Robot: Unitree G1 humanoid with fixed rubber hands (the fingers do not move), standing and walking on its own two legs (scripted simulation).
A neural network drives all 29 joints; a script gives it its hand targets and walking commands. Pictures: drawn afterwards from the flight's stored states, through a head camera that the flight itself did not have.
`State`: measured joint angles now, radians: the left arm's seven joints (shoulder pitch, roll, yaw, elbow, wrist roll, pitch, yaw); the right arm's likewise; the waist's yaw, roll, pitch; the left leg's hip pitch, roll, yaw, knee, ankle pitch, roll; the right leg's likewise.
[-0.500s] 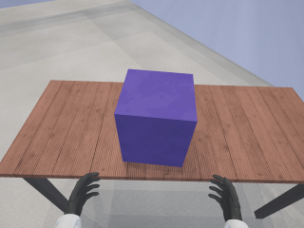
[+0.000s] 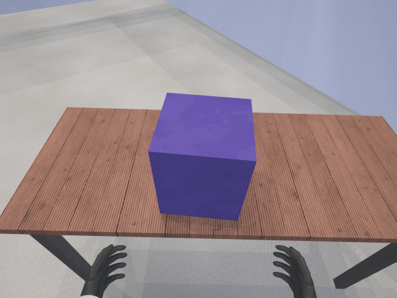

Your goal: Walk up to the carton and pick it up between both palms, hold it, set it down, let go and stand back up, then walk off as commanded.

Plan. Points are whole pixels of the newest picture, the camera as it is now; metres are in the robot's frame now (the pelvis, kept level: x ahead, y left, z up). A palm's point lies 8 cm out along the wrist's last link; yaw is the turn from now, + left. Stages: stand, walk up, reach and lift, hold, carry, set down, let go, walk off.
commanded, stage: set down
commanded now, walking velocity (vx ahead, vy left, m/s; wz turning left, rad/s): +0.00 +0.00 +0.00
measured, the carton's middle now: (203, 158) +0.47 -0.02 +0.00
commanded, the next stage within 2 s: let go in 0.86 s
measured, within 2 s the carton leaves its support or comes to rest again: neither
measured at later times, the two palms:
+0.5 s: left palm out of the picture +0.18 +0.21 -0.07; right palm out of the picture +0.15 -0.20 -0.08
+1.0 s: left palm out of the picture +0.17 +0.22 -0.09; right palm out of the picture +0.14 -0.21 -0.09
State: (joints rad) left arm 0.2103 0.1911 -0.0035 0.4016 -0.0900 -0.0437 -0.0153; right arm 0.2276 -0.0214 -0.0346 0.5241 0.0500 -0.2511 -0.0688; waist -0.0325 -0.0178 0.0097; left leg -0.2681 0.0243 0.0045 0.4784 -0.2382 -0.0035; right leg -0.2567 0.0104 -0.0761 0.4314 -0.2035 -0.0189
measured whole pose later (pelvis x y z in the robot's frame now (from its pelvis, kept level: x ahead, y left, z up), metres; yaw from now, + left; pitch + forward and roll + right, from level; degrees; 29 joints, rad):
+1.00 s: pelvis +0.00 +0.00 +0.00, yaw +0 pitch +2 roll -1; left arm 0.21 0.19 0.01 0.48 -0.06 0.11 0.02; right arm 0.22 -0.08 -0.05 0.69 -0.02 -0.21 0.01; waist -0.02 -0.02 0.02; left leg -0.27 0.02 0.01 0.47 -0.24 -0.01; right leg -0.26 0.01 -0.08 0.43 -0.21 -0.02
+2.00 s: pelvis +0.01 +0.00 +0.00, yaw +0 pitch +2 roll -1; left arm 0.21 0.26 0.08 0.73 0.00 -0.02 -0.01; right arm 0.21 -0.22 -0.06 0.78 -0.04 -0.04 0.00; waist -0.02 -0.01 -0.05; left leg -0.27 0.02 0.01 0.48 -0.25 -0.01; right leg -0.26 0.00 -0.08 0.44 -0.22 -0.02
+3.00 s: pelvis -0.16 -0.05 -0.02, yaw +0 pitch -6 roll +5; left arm 0.21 0.31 0.08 0.73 0.01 0.03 0.02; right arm 0.20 -0.35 -0.08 0.78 -0.02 0.09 -0.01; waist -0.02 0.04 0.19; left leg -0.39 -0.14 -0.12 1.25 -0.47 0.00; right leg -0.36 -0.02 -0.09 0.61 -0.16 -0.11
